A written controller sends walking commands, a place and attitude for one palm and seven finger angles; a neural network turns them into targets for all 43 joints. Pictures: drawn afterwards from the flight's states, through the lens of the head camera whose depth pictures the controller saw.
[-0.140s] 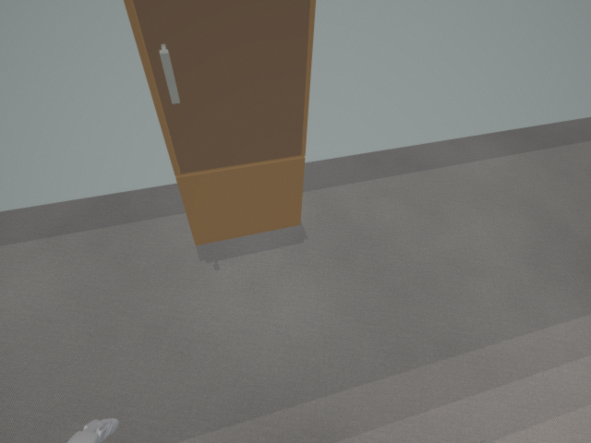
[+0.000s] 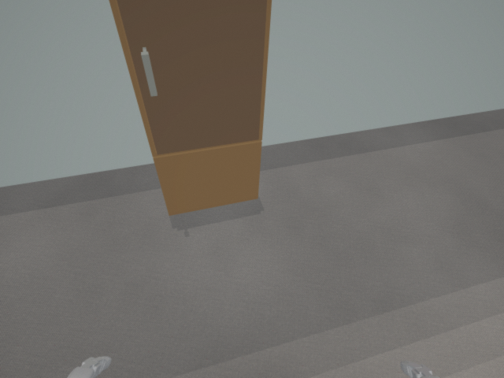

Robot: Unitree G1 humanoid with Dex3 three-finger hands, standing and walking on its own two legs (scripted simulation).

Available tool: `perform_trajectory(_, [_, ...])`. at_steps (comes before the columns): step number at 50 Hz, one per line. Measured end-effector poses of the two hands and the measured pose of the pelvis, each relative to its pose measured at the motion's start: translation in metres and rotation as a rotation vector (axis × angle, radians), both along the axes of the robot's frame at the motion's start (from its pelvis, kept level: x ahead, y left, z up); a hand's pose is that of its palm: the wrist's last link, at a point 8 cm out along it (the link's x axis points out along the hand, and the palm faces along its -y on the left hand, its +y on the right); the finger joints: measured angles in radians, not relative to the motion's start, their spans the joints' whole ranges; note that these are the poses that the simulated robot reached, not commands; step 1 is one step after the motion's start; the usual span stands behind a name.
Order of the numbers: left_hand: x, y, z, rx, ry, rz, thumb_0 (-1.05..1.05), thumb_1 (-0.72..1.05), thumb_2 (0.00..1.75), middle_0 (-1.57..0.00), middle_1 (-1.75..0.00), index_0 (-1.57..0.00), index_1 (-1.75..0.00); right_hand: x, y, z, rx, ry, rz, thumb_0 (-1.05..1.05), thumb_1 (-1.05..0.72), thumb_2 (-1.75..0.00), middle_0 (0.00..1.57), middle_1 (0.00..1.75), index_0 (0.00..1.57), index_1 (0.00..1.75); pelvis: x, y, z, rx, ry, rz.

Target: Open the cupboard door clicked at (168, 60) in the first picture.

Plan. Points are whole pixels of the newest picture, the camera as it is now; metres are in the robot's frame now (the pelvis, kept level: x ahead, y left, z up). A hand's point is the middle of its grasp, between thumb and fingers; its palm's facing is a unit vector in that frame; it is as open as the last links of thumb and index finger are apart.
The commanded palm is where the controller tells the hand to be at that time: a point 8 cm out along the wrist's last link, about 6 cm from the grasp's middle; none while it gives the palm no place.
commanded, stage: stand and wait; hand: left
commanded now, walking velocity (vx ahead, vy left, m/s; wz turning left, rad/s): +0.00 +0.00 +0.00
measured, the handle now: (149, 71) +0.94 +0.38 +0.01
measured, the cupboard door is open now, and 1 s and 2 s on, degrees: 0 0 0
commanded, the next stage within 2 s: look at it before walking up in 0.86 s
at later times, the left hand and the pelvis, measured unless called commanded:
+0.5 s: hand out of the picture +0.05 +0.23 -0.15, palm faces -0.03 -0.94 -0.33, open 7.4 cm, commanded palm none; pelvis -0.02 -0.02 +0.01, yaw +0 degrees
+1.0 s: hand out of the picture +0.05 +0.22 -0.15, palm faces -0.04 -0.94 -0.33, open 7.4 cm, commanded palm none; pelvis -0.03 -0.03 +0.01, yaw +0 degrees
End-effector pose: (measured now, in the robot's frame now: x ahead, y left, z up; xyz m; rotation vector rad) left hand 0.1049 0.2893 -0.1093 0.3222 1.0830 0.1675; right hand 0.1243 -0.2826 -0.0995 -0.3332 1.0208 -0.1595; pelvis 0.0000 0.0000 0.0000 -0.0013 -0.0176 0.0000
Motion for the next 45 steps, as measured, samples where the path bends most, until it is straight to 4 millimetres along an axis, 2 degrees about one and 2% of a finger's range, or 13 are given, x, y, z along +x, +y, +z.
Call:
perform_trajectory(4, [-0.006, -0.006, -0.001, -0.012, 0.01, 0.004, 0.0, 0.9, 0.9, -0.2, -0.3, -0.21, -0.3, 0.002, 0.0, 0.001, 0.007, -0.003, 0.004, 0.01, -0.9, -0.9, 0.2, 0.3, 0.2, 0.3, -0.002, -0.003, 0.002, 0.002, -0.004, 0.0])
perform_trajectory(8, [-0.017, -0.01, -0.003, -0.018, 0.035, 0.013, 0.0, 0.9, 0.9, -0.2, -0.3, -0.21, -0.3, -0.004, -0.004, 0.001, 0.005, 0.015, -0.002, 0.0, -0.9, -0.9, 0.2, 0.3, 0.2, 0.3, -0.004, -0.006, 0.003, 0.003, -0.007, -0.001])
perform_trajectory(17, [-0.046, -0.013, -0.007, -0.013, 0.103, 0.034, 0.0, 0.9, 0.9, -0.2, -0.3, -0.21, -0.3, -0.039, -0.02, -0.004, -0.01, 0.098, -0.039, 0.01, -0.9, -0.9, 0.2, 0.3, 0.2, 0.3, -0.012, -0.013, 0.006, 0.002, -0.016, 0.0])
perform_trajectory(23, [-0.058, -0.014, -0.005, -0.005, 0.125, 0.042, 0.0, 0.9, 0.9, -0.2, -0.3, -0.21, -0.3, -0.062, -0.029, -0.007, -0.013, 0.144, -0.06, 0.01, -0.91, -0.9, 0.2, 0.3, 0.2, 0.3, -0.018, -0.016, 0.007, 0.003, -0.023, -0.001])
perform_trajectory(33, [-0.063, -0.018, 0.0, 0.005, 0.12, 0.032, 0.0, 0.9, 0.9, -0.2, -0.3, -0.21, -0.3, -0.085, -0.033, -0.011, 0.003, 0.175, -0.077, 0.01, -0.91, -0.9, 0.2, 0.3, 0.2, 0.3, -0.028, -0.022, 0.008, 0.004, -0.026, -0.006])
perform_trajectory(45, [-0.063, -0.026, 0.001, 0.001, 0.113, 0.025, 0.0, 0.9, 0.9, -0.2, -0.3, -0.21, -0.3, -0.096, -0.036, -0.014, 0.013, 0.193, -0.082, 0.01, -0.91, -0.9, 0.2, 0.3, 0.2, 0.3, -0.032, -0.027, 0.009, 0.005, -0.02, -0.006])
